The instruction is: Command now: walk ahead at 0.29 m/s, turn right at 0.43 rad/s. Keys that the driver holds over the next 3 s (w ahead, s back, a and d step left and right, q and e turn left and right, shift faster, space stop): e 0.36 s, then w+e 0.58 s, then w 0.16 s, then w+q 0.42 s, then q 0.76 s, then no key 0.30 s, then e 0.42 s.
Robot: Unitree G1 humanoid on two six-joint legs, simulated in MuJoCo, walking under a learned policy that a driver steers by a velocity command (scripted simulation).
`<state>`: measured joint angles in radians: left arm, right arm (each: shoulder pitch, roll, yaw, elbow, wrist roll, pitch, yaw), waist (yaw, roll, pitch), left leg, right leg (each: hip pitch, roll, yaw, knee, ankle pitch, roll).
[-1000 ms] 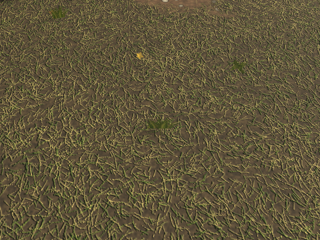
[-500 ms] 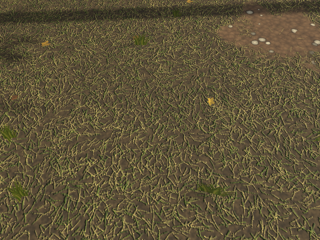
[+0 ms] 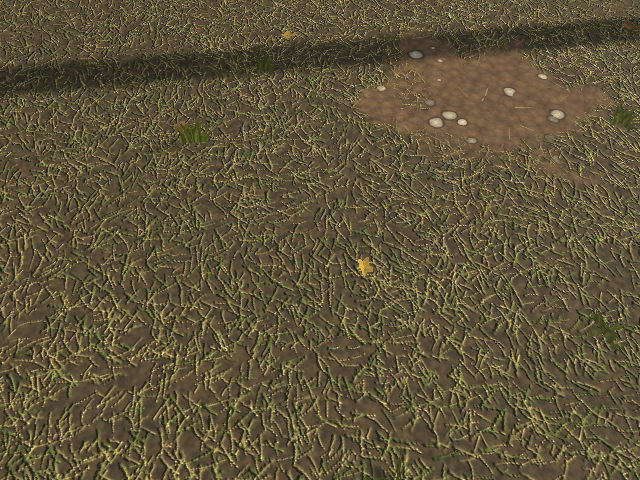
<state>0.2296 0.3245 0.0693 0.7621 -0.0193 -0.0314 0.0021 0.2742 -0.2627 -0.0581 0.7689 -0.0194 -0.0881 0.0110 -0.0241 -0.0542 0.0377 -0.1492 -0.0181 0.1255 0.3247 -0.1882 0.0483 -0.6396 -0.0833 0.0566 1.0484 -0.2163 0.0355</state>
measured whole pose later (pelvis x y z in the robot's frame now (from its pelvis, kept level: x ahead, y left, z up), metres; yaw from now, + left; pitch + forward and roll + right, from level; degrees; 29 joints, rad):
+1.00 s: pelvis +0.30 -0.05 -0.01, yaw -35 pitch +2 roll +0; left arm 0.17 0.29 0.07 0.60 -0.02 -0.01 -0.04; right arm 0.41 -0.27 -0.05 0.83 -0.01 -0.07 -0.02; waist -0.10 -0.04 0.00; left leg 0.04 0.04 0.15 0.26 -0.33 -0.01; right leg -0.71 -0.06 0.05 0.86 -0.05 0.03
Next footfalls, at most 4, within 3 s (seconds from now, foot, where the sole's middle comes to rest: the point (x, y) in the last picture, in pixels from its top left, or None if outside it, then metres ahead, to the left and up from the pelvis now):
0.22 right None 0.24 -0.13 -0.78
0.66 left None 0.30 0.09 -0.78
1.14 right None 0.40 -0.31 -0.78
1.64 left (430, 343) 0.80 -0.28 -0.78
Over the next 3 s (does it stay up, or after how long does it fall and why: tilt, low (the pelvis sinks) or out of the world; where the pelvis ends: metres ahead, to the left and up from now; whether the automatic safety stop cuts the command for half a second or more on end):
stays up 0.71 -0.37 -0.02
